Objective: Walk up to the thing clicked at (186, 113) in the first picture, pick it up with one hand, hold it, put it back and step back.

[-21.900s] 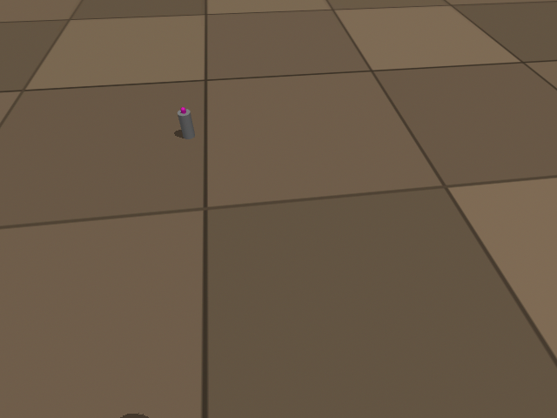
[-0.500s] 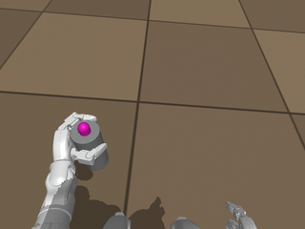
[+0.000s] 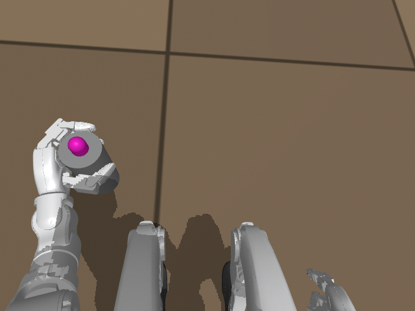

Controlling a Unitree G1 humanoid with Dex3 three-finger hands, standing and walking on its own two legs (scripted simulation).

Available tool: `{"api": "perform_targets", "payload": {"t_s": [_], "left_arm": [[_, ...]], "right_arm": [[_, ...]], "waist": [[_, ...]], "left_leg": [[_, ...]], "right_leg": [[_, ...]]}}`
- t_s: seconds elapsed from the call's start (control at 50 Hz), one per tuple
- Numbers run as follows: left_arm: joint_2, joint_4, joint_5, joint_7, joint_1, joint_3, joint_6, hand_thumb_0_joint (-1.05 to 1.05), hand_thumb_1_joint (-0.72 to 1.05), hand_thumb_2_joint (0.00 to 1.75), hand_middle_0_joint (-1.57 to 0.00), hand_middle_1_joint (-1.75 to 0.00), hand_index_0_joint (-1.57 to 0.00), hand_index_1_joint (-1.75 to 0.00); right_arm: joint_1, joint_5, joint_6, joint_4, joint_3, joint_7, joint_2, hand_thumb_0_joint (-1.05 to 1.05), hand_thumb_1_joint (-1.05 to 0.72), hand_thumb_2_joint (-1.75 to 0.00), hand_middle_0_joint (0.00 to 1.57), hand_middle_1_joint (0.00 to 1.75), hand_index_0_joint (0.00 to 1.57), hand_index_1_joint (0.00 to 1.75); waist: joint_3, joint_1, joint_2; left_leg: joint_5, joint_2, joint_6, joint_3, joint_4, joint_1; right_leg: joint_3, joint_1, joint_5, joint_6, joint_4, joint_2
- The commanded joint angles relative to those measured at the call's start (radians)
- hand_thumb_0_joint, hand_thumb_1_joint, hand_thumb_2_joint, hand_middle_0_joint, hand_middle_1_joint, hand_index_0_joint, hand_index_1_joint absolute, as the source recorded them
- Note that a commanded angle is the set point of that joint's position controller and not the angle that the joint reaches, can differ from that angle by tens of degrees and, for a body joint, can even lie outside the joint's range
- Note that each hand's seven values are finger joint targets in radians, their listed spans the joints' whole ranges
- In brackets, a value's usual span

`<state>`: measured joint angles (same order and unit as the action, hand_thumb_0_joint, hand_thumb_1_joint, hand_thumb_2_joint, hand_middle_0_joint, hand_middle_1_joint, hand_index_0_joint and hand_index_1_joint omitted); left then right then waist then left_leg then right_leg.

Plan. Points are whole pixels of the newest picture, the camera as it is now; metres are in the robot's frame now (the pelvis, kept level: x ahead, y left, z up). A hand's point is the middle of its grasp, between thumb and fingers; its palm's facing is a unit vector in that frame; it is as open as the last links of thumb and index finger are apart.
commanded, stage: crouch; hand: left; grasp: from the side
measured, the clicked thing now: (91, 163) +0.39 +0.23 -0.07
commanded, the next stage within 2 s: lower in 1.06 s
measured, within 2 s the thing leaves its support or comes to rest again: neither
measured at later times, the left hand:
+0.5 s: hand (106, 172) +0.41 +0.24 -0.21, palm faces +0.22 -0.97 -0.04, open 9.7 cm
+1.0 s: hand (112, 175) +0.43 +0.25 -0.29, palm faces +0.19 -0.98 -0.04, open 9.7 cm
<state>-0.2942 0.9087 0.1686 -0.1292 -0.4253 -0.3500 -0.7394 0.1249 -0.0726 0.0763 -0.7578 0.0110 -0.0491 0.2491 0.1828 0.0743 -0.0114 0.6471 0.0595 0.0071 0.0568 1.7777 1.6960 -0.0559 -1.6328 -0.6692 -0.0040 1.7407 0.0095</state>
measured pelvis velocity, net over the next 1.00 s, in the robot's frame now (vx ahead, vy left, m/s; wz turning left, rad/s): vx -0.04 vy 0.00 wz -0.10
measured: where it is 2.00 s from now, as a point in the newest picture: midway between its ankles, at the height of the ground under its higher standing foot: (195, 307)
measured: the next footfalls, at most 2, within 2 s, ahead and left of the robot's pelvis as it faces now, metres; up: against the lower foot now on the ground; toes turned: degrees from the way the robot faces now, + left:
none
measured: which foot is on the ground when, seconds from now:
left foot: down 0.00-1.00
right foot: down 0.00-1.00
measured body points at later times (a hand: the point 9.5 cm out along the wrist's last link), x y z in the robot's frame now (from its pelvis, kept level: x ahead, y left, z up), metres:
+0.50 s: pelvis -0.04 +0.00 -0.16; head +0.16 +0.04 +0.24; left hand +0.40 +0.29 -0.20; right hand +0.04 -0.28 -0.28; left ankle +0.06 +0.12 -0.49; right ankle +0.06 -0.13 -0.49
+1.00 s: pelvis -0.04 +0.00 -0.21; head +0.20 +0.07 +0.17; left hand +0.41 +0.30 -0.29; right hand +0.04 -0.28 -0.31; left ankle +0.06 +0.12 -0.49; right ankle +0.06 -0.13 -0.49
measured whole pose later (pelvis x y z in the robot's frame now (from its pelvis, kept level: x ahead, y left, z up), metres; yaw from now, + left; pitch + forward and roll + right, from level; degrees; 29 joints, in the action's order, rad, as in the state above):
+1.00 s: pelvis -0.04 +0.00 -0.21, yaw -6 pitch +28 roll -8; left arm -0.57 1.14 0.10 -0.19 -0.66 -0.56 -0.75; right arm 0.05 -0.17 0.00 -0.76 -0.14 -0.08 0.31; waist -0.03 0.18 0.06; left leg 0.67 0.05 0.01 0.17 2.45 2.28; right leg -0.12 -2.17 -0.69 -0.01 2.37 -0.01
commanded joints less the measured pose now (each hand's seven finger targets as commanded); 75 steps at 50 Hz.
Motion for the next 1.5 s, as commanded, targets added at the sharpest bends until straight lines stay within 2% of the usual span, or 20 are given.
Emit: {"api": "perform_targets", "payload": {"t_s": [0.0, 0.06, 0.18, 0.2, 0.26, 0.3, 0.38, 0.48, 0.62, 0.8, 0.9, 0.94, 1.0, 1.14, 1.22, 1.24, 1.32, 1.42, 1.46, 1.48], "left_arm": [[-0.214, -0.204, 0.025, -0.031, -0.389, -0.076, -0.153, 0.0, 0.17, 1.25, -1.24, -1.34, -1.24, -1.36], [-0.296, -0.207, 0.013, -0.019, -0.463, -0.133, -0.183, 0.0, 0.17, 1.27, -1.24, -1.36, -1.24, -1.38], [-0.423, -0.244, -0.027, -0.008, -0.595, -0.182, -0.21, 0.0, 0.17, 1.3, -1.22, -1.36, -1.22, -1.38], [-0.402, -0.235, -0.029, -0.008, -0.618, -0.161, -0.206, 0.0, 0.16, 1.3, -1.21, -1.36, -1.21, -1.38], [-0.433, -0.213, -0.024, -0.012, -0.669, -0.18, -0.195, 0.0, 0.14, 1.26, -1.18, -1.32, -1.17, -1.34], [-0.452, -0.191, -0.022, -0.017, -0.669, -0.193, -0.18, 0.0, 0.11, 1.24, -1.19, -1.31, -1.18, -1.33], [-0.442, -0.093, -0.027, -0.036, -0.696, -0.176, -0.155, 0.0, 0.11, 1.21, -1.18, -1.28, -1.17, -1.31], [-0.472, 0.036, -0.025, -0.047, -0.649, -0.213, -0.144, 0.0, 0.1, 1.2, -1.2, -1.3, -1.2, -1.32], [-0.596, -0.02, -0.038, -0.046, -0.652, -0.301, -0.155, 0.0, 0.21, 1.21, -1.2, -1.29, -1.2, -1.3], [-0.632, -0.138, -0.044, -0.056, -0.665, -0.285, -0.159, 0.0, 0.22, 1.18, -1.19, -1.27, -1.18, -1.28], [-0.535, -0.089, -0.032, -0.075, -0.662, -0.217, -0.147, 0.0, 0.21, 1.19, -1.21, -1.29, -1.2, -1.3], [-0.581, -0.066, -0.029, -0.068, -0.65, -0.246, -0.149, 0.0, 0.18, 1.19, -1.22, -1.3, -1.22, -1.31], [-0.583, -0.024, -0.026, -0.064, -0.615, -0.255, -0.155, 0.0, 0.19, 1.21, -1.22, -1.32, -1.22, -1.33], [-0.647, -0.034, -0.036, -0.049, -0.616, -0.289, -0.178, 0.0, 0.22, 1.21, -1.23, -1.31, -1.23, -1.32], [-0.608, 0.043, -0.037, -0.037, -0.607, -0.272, -0.185, 0.0, 0.11, 1.2, -1.23, -1.35, -1.24, -1.35], [-0.634, 0.049, -0.038, -0.031, -0.599, -0.293, -0.191, 0.0, 0.13, 1.2, -1.23, -1.35, -1.24, -1.35], [-0.651, 0.096, -0.053, -0.035, -0.615, -0.268, -0.224, 0.0, 0.16, 1.17, -1.22, -1.33, -1.23, -1.32], [-0.737, 0.083, -0.052, -0.036, -0.613, -0.3, -0.258, 0.0, 0.17, 1.16, -1.22, -1.32, -1.23, -1.32], [-0.725, 0.099, -0.044, -0.039, -0.602, -0.289, -0.264, 0.0, 0.17, 1.16, -1.22, -1.33, -1.24, -1.32], [-0.765, 0.058, -0.043, -0.037, -0.63, -0.304, -0.271, 0.0, 0.15, 1.15, -1.22, -1.32, -1.24, -1.32]], "right_arm": [[0.103, -0.009, 0.017, 0.054, 0.06, 0.003, 0.193, 0.0, -0.93, -0.92, 0.2, 0.3, 0.2, 0.3], [0.106, -0.024, 0.01, 0.044, 0.05, -0.004, 0.192, 0.0, -0.93, -0.92, 0.2, 0.3, 0.2, 0.3], [0.09, -0.049, -0.008, 0.04, 0.032, -0.01, 0.205, 0.0, -0.94, -0.92, 0.2, 0.3, 0.2, 0.3], [0.093, -0.05, -0.009, 0.041, 0.028, -0.01, 0.205, 0.0, -0.94, -0.92, 0.2, 0.3, 0.2, 0.3], [0.091, -0.051, -0.015, 0.026, 0.022, -0.007, 0.22, 0.0, -0.94, -0.92, 0.2, 0.3, 0.2, 0.3], [0.098, -0.05, -0.022, 0.027, 0.018, -0.004, 0.225, 0.0, -0.94, -0.92, 0.2, 0.3, 0.2, 0.3], [0.086, -0.048, -0.025, 0.02, 0.003, -0.001, 0.234, 0.0, -0.93, -0.92, 0.2, 0.3, 0.2, 0.3], [0.09, -0.053, -0.035, 0.027, -0.021, -0.007, 0.246, 0.0, -0.93, -0.91, 0.2, 0.3, 0.2, 0.3], [0.097, -0.07, -0.051, 0.032, -0.043, -0.013, 0.277, 0.0, -0.92, -0.91, 0.2, 0.3, 0.2, 0.3], [0.111, -0.098, -0.066, 0.015, -0.065, -0.012, 0.296, 0.0, -0.94, -0.92, 0.2, 0.3, 0.2, 0.3], [0.086, -0.103, -0.069, 0.017, -0.074, -0.015, 0.313, 0.0, -0.94, -0.92, 0.2, 0.3, 0.2, 0.3], [0.085, -0.104, -0.07, 0.016, -0.084, -0.015, 0.315, 0.0, -0.94, -0.92, 0.2, 0.3, 0.2, 0.3], [0.079, -0.11, -0.075, 0.026, -0.098, -0.019, 0.317, 0.0, -0.93, -0.91, 0.2, 0.3, 0.2, 0.3], [0.042, -0.126, -0.088, 0.046, -0.122, -0.023, 0.331, 0.0, -0.93, -0.91, 0.2, 0.3, 0.2, 0.3], [0.018, -0.137, -0.089, 0.053, -0.143, -0.028, 0.336, 0.0, -0.93, -0.91, 0.2, 0.3, 0.2, 0.3], [0.021, -0.142, -0.09, 0.055, -0.154, -0.028, 0.339, 0.0, -0.93, -0.91, 0.2, 0.3, 0.2, 0.3], [-0.008, -0.158, -0.091, 0.065, -0.181, -0.032, 0.351, 0.0, -0.93, -0.91, 0.2, 0.3, 0.2, 0.3], [-0.029, -0.176, -0.094, 0.078, -0.21, -0.034, 0.376, 0.0, -0.93, -0.91, 0.2, 0.3, 0.2, 0.3], [-0.04, -0.181, -0.091, 0.08, -0.223, -0.036, 0.389, 0.0, -0.94, -0.91, 0.2, 0.3, 0.2, 0.3], [-0.044, -0.187, -0.091, 0.083, -0.228, -0.034, 0.397, 0.0, -0.94, -0.91, 0.2, 0.3, 0.2, 0.3]], "waist": [[0.635, 0.02, -0.083], [0.692, 0.011, -0.112], [0.75, 0.01, -0.254], [0.732, 0.027, -0.278], [0.708, 0.039, -0.313], [0.724, 0.045, -0.312], [0.597, 0.083, -0.255], [0.551, 0.079, -0.145], [0.58, 0.059, -0.239], [0.618, 0.091, -0.349], [0.536, 0.129, -0.346], [0.527, 0.125, -0.321], [0.514, 0.125, -0.281], [0.507, 0.118, -0.318], [0.426, 0.151, -0.302], [0.43, 0.149, -0.292], [0.401, 0.182, -0.279], [0.421, 0.181, -0.322], [0.417, 0.192, -0.345], [0.422, 0.19, -0.379]], "left_leg": [[-0.315, -0.044, -0.03, 0.011, -0.072, -0.363], [-0.306, -0.044, -0.027, 0.005, 0.0, -0.314], [-0.235, -0.035, -0.007, -0.003, 0.068, -0.31], [-0.196, -0.033, -0.003, 0.0, 0.07, -0.285], [-0.108, -0.028, 0.003, 0.007, 0.097, -0.256], [-0.117, -0.031, 0.003, 0.003, 0.13, -0.226], [0.007, -0.035, -0.007, 0.002, 0.183, -0.081], [0.006, -0.045, -0.021, -0.012, 0.27, 0.063], [-0.067, -0.037, -0.009, 0.007, 0.318, 0.047], [-0.177, -0.022, 0.001, 0.025, 0.385, -0.001], [-0.145, -0.019, 0.006, 0.052, 0.395, -0.013], [-0.128, -0.022, 0.004, 0.05, 0.413, 0.032], [-0.132, -0.022, 0.0, 0.051, 0.43, 0.066], [-0.159, -0.017, 0.003, 0.062, 0.445, 0.049], [-0.119, -0.015, 0.002, 0.067, 0.464, 0.096], [-0.135, -0.013, 0.004, 0.072, 0.468, 0.096], [-0.122, -0.009, 0.0, 0.084, 0.497, 0.116], [-0.126, -0.001, 0.009, 0.099, 0.503, 0.077], [-0.139, 0.003, 0.013, 0.111, 0.503, 0.035], [-0.158, 0.006, 0.017, 0.114, 0.505, 0.015]], "right_leg": [[0.015, 0.165, 0.314, 0.04, -0.088, -0.039], [0.021, 0.133, 0.301, 0.04, -0.021, -0.037], [0.008, -0.001, 0.216, 0.051, 0.098, -0.042], [-0.001, -0.025, 0.19, 0.054, 0.114, -0.042], [-0.013, -0.101, 0.131, 0.055, 0.161, -0.04], [-0.018, -0.11, 0.139, 0.054, 0.185, -0.04], [-0.035, -0.172, 0.067, 0.047, 0.217, -0.038], [-0.045, -0.156, 0.051, 0.037, 0.248, -0.047], [-0.064, -0.182, 0.123, 0.042, 0.335, -0.053], [-0.07, -0.172, 0.22, 0.041, 0.39, -0.059], [-0.101, -0.264, 0.192, 0.045, 0.407, -0.058], [-0.103, -0.232, 0.187, 0.042, 0.407, -0.061], [-0.108, -0.205, 0.193, 0.035, 0.411, -0.064], [-0.116, -0.212, 0.211, 0.037, 0.437, -0.068], [-0.126, -0.229, 0.189, 0.034, 0.438, -0.072], [-0.132, -0.204, 0.204, 0.033, 0.439, -0.073], [-0.142, -0.199, 0.201, 0.028, 0.444, -0.078], [-0.157, -0.178, 0.202, 0.027, 0.463, -0.081], [-0.164, -0.196, 0.209, 0.029, 0.471, -0.081], [-0.166, -0.195, 0.227, 0.03, 0.476, -0.081]]}}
